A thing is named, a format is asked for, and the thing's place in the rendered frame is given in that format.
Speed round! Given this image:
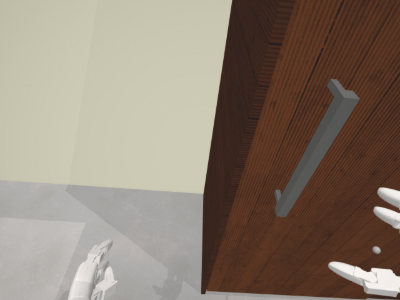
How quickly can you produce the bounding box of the robot right hand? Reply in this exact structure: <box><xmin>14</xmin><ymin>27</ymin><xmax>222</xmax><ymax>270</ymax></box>
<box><xmin>328</xmin><ymin>187</ymin><xmax>400</xmax><ymax>297</ymax></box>

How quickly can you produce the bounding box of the robot left hand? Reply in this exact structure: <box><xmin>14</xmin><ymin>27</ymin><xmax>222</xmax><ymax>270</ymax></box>
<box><xmin>68</xmin><ymin>239</ymin><xmax>118</xmax><ymax>300</ymax></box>

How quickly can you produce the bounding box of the wardrobe door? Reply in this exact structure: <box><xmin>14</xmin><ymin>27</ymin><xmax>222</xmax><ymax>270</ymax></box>
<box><xmin>207</xmin><ymin>0</ymin><xmax>400</xmax><ymax>299</ymax></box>

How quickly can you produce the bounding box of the handle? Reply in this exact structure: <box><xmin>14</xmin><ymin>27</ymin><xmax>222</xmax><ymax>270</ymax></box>
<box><xmin>274</xmin><ymin>79</ymin><xmax>360</xmax><ymax>217</ymax></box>

